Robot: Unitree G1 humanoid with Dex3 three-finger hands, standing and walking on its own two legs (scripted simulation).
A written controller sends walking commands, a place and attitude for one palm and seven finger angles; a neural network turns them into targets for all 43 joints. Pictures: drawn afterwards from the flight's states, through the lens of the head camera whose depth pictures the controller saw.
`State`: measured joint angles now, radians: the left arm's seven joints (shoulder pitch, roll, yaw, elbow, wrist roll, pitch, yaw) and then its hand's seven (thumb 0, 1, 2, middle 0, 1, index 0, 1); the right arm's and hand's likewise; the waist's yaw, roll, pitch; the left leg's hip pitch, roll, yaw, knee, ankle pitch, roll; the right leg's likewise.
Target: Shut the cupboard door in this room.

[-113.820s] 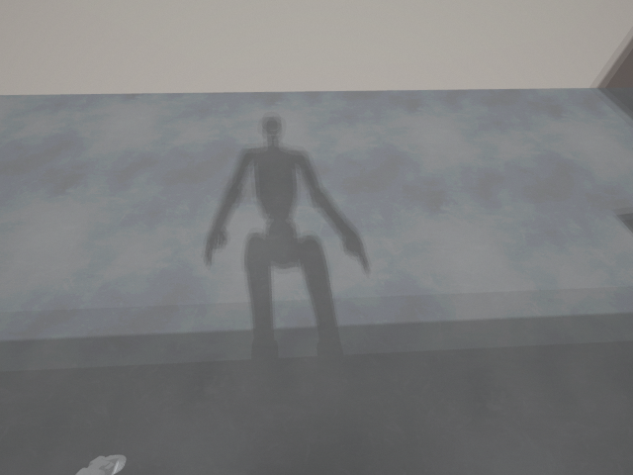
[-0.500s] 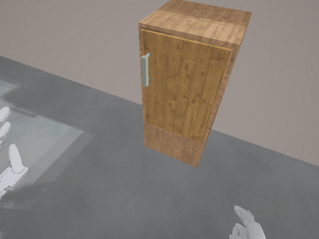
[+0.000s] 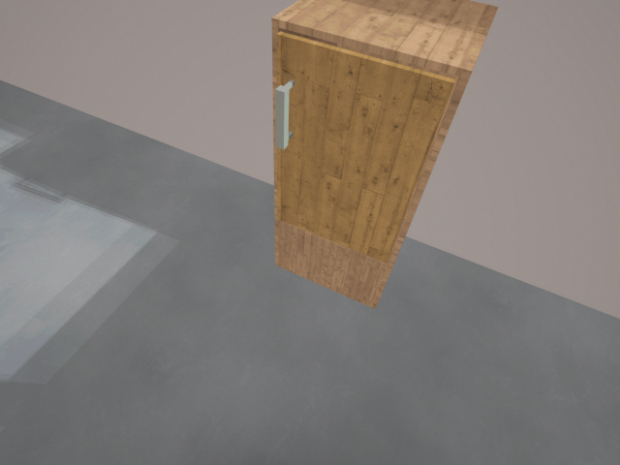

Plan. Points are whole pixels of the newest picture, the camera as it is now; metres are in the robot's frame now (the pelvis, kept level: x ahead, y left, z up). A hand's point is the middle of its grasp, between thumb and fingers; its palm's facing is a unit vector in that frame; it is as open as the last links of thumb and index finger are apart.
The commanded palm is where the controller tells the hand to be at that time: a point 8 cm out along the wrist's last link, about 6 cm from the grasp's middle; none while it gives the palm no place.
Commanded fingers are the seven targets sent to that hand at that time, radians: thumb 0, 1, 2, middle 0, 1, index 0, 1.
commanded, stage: let the arm hang, fingers relaxed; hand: left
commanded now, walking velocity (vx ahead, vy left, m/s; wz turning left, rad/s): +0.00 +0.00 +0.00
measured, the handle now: (286, 115) +0.86 +0.10 -0.04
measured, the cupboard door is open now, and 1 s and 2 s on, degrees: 0 0 0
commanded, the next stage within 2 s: look to check the result in 0.68 s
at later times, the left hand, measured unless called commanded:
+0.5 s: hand out of the picture -0.01 +0.15 -0.18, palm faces +0.02 -0.99 -0.14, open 7.4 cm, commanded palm none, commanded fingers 0.00 0.90 0.90 -0.20 -0.30 -0.20 -0.30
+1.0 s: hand out of the picture -0.02 +0.17 -0.17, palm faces +0.02 -0.98 -0.19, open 7.4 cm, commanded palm none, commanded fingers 0.00 0.90 0.90 -0.20 -0.30 -0.20 -0.30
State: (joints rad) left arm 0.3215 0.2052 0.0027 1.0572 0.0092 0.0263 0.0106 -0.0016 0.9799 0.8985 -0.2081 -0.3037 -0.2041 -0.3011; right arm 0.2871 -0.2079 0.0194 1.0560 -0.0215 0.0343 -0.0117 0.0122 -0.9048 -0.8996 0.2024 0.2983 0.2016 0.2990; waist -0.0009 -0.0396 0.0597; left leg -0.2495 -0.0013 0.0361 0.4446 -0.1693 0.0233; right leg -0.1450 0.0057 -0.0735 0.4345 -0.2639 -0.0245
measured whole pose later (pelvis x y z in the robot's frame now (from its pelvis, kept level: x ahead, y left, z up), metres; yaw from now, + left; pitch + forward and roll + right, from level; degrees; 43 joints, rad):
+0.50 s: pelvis +0.00 +0.00 +0.00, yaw -1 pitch -2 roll +0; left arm 0.32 0.10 0.00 1.13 0.01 -0.01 0.03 0.00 0.91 0.90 -0.20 -0.30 -0.20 -0.30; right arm 0.32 -0.10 0.01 1.13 -0.02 0.01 -0.03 0.01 -0.91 -0.90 0.20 0.30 0.20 0.30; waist -0.01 0.00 0.02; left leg -0.21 -0.01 0.06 0.40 -0.15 0.03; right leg -0.13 0.00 -0.05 0.43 -0.26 -0.02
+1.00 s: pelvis +0.01 +0.00 +0.00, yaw -1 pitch -2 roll +0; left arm 0.33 0.15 0.01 1.15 0.01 -0.01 0.03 0.00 0.91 0.90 -0.20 -0.30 -0.20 -0.30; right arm 0.29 -0.15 0.00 1.13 -0.01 0.01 -0.03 0.01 -0.90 -0.90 0.20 0.30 0.20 0.30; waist -0.01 0.00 0.05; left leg -0.19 0.00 0.06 0.39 -0.16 0.02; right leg -0.10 0.00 -0.05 0.40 -0.26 -0.02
